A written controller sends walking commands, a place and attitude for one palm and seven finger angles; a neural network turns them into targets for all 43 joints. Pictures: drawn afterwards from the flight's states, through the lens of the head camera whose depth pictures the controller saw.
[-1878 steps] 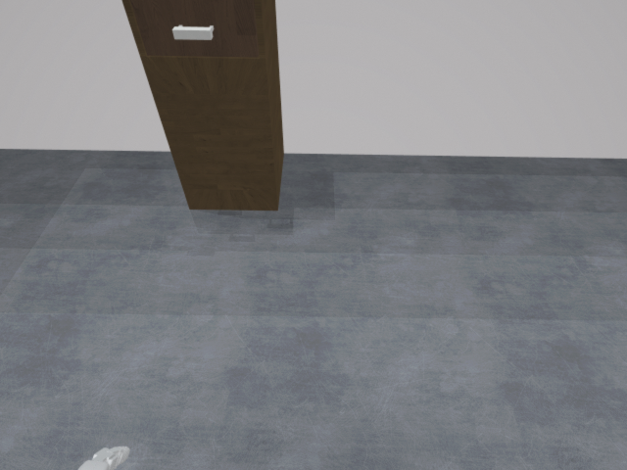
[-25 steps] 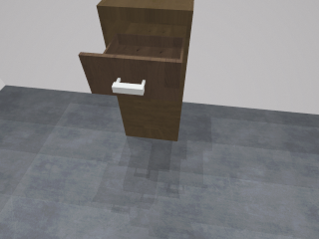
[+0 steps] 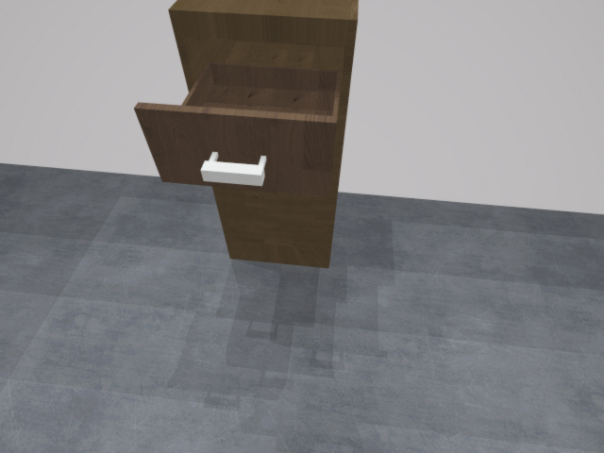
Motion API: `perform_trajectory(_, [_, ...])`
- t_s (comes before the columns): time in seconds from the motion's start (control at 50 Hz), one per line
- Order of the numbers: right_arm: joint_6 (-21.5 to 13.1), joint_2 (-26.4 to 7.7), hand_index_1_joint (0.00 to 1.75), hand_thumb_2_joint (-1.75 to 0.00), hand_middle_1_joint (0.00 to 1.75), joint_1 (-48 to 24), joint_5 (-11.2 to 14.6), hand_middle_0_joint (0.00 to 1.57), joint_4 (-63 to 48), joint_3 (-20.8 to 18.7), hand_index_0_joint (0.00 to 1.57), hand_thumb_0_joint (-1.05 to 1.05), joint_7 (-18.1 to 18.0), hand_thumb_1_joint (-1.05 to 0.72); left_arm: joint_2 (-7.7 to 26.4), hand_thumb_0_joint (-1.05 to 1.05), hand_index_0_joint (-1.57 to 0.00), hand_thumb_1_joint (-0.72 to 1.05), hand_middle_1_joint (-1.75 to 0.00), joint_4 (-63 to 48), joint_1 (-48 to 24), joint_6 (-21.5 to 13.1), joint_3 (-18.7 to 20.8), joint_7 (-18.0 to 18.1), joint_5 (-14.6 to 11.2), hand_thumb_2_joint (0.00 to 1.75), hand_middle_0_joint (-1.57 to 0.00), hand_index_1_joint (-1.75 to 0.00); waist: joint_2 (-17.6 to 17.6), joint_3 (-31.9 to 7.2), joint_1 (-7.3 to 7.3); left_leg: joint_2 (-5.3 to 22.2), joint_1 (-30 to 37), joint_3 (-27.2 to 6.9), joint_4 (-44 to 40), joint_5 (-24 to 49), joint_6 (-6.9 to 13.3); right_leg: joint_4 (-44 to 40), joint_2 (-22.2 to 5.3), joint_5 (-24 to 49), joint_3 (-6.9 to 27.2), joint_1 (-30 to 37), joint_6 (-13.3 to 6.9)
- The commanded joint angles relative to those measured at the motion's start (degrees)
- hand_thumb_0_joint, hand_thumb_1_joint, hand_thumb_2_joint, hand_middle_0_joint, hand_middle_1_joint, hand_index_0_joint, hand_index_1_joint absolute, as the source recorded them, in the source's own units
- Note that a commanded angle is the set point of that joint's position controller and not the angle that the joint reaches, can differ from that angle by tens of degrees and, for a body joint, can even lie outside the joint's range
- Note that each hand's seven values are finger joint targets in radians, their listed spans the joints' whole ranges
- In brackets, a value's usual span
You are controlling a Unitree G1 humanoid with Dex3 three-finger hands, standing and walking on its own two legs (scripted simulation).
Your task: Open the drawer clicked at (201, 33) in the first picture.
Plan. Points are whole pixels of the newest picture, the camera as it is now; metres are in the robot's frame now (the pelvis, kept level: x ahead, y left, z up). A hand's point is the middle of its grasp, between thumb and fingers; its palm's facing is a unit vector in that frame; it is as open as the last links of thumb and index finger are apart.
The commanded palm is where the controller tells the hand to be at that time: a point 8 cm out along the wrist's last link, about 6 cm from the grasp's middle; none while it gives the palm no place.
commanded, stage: look to check the result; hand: left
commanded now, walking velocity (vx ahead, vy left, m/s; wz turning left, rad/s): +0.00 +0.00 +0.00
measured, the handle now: (236, 165) +0.59 +0.16 +0.02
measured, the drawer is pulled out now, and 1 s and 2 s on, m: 0.29 0.29 0.29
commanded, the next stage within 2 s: stand and wait in 0.46 s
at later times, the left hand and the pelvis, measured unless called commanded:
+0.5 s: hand out of the picture +0.09 +0.23 -0.16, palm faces -0.02 -0.94 -0.33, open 7.4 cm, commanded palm none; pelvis +0.02 -0.01 +0.00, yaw +0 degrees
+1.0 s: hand out of the picture +0.11 +0.23 -0.16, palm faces -0.03 -0.94 -0.34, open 7.4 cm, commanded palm none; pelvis +0.03 -0.02 +0.00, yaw +0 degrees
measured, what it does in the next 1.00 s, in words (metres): stands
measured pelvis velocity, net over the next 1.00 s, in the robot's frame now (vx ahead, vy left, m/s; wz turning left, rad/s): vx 0.03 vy -0.02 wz -0.01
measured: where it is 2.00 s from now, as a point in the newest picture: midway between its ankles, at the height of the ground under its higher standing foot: outside the picture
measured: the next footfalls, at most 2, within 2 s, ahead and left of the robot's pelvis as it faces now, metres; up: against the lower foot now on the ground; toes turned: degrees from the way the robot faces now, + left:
none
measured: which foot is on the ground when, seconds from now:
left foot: down 0.00-1.00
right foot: down 0.00-1.00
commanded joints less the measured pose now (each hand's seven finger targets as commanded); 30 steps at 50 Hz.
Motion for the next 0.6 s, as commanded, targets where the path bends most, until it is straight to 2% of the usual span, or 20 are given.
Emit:
perform_trajectory(0.0, [-1.3,-9.8,0.3,-0.9,0.3,-0.4,-0.2,0.2,-2.5,-1.5,0.2,0.0,-0.5,-0.9,10.5,0.0,-0.2,0.9,-0.3,-2.3,0.5,-1.1,1.7,0.3,-0.1,0.9,-0.2,-0.3,-0.5,-2.7,0.13,7.6,3.0,-7.3,-3.9,3.6,0.1,-4.4,-7.0,3.8,5.7,-2.1,-1.6])
perform_trajectory(0.02, [-1.3,-10.2,0.3,-0.9,0.3,-0.7,-0.1,0.2,-2.6,-1.6,0.2,0.0,-0.5,-0.9,10.8,0.0,-0.2,0.9,-0.3,-2.5,0.6,-1.2,1.9,0.3,-0.1,0.9,-0.2,-0.3,-1.2,-3.0,0.24,7.7,3.5,-7.3,-3.7,3.8,0.2,-4.7,-6.9,3.7,5.7,-2.2,-1.6])
perform_trajectory(0.06, [-1.4,-10.5,0.3,-0.9,0.3,-0.9,-0.2,0.2,-2.5,-1.6,0.2,0.0,-0.5,-0.9,11.1,0.0,-0.2,0.9,-0.3,-2.3,0.0,-1.2,1.9,0.3,-0.1,0.9,-0.2,-0.3,0.5,-3.9,0.09,7.7,3.9,-7.3,-3.6,5.1,0.2,-4.4,-7.1,5.0,5.8,-1.4,-1.7])
perform_trajectory(0.1, [-1.3,-11.1,0.3,-0.9,0.3,-1.3,-0.1,0.2,-2.5,-1.6,0.2,0.0,-0.5,-0.9,11.5,0.0,-0.2,0.9,-0.3,-2.2,-0.4,-1.2,1.9,0.3,-0.1,0.9,-0.2,-0.3,0.5,-3.9,0.11,7.8,3.8,-7.4,-4.1,4.4,0.1,-4.5,-7.1,4.5,5.7,-1.2,-1.6])
perform_trajectory(0.22, [-1.5,-12.7,0.3,-0.9,0.3,-2.8,0.0,0.2,-2.8,-1.8,0.2,0.0,-0.6,-0.9,13.2,0.0,-0.2,0.9,-0.3,-2.4,-1.0,-1.5,2.2,0.3,-0.1,0.9,-0.2,-0.3,-1.5,-4.8,0.29,8.0,5.7,-7.2,-3.5,7.2,0.3,-4.9,-7.5,7.4,5.9,-0.8,-1.7])
perform_trajectory(0.28, [-1.4,-13.4,0.3,-0.9,0.3,-3.4,0.0,0.2,-2.7,-1.8,0.2,0.0,-0.4,-0.9,13.8,0.0,-0.2,0.9,-0.3,-2.4,-2.1,-1.5,2.1,0.2,-0.1,0.9,-0.2,-0.3,-0.4,-4.2,-0.03,8.0,5.4,-7.0,-3.8,6.5,-0.1,-5.2,-7.6,7.4,6.1,-0.8,-1.7])
perform_trajectory(0.4, [-1.4,-14.6,0.3,-0.9,0.3,-4.9,-0.1,0.2,-3.1,-1.9,0.2,0.0,-0.2,-0.9,15.0,0.0,-0.2,0.9,-0.3,-2.6,-3.0,-1.6,2.1,0.1,-0.1,0.9,-0.2,-0.3,-0.4,-4.0,-0.03,8.0,5.7,-6.9,-3.9,6.3,-0.2,-5.7,-7.8,8.0,6.5,-0.8,-1.7])
perform_trajectory(0.42, [-1.4,-14.8,0.3,-0.9,0.3,-5.0,0.0,0.2,-3.3,-1.9,0.2,0.0,-0.3,-0.9,15.3,0.0,-0.2,0.9,-0.3,-2.7,-2.9,-1.8,2.3,0.1,0.0,0.9,-0.2,-0.3,-1.4,-4.4,0.15,8.1,6.2,-6.9,-3.6,6.9,0.0,-5.9,-7.8,8.6,6.6,-0.6,-1.7])
perform_trajectory(0.46, [-1.4,-15.1,0.3,-0.9,0.3,-5.2,-0.1,0.2,-3.2,-1.9,0.2,0.0,-0.2,-0.9,15.5,0.0,-0.2,0.9,-0.3,-2.9,-3.8,-1.7,2.2,0.1,-0.1,0.9,-0.2,-0.3,-0.3,-4.5,-0.1,8.1,5.9,-7.0,-3.8,7.3,-0.2,-5.8,-7.9,9.2,6.6,0.1,-1.7])
perform_trajectory(0.5, [-1.5,-15.5,0.3,-0.9,0.3,-5.6,-0.1,0.2,-3.3,-1.9,0.2,0.0,-0.2,-0.9,15.7,0.0,-0.2,0.9,-0.3,-2.9,-3.9,-1.7,2.2,0.0,-0.1,0.9,-0.2,-0.3,0.1,-5.1,-0.03,8.1,6.1,-7.0,-3.9,7.4,-0.3,-5.7,-7.9,9.4,6.6,0.6,-1.7])
perform_trajectory(0.52, [-1.6,-15.5,0.3,-0.9,0.3,-5.8,0.0,0.2,-3.5,-1.9,0.2,0.0,-0.3,-0.9,15.9,0.0,-0.2,0.9,-0.3,-3.0,-3.6,-1.9,2.4,0.0,-0.1,0.9,-0.2,-0.3,-1.0,-5.3,0.22,8.2,6.8,-6.9,-3.7,8.2,-0.1,-5.8,-7.9,10.1,6.5,0.5,-1.7])
perform_trajectory(0.58, [-1.6,-15.9,0.3,-0.9,0.3,-5.9,0.0,0.2,-3.5,-1.8,0.2,0.0,-0.3,-0.9,16.2,0.0,-0.2,0.9,-0.3,-3.1,-4.4,-1.8,2.2,0.0,-0.1,0.9,-0.2,-0.3,0.1,-5.9,-0.01,8.3,6.9,-6.7,-3.5,10.3,-0.3,-5.3,-8.1,12.4,6.4,1.4,-1.7])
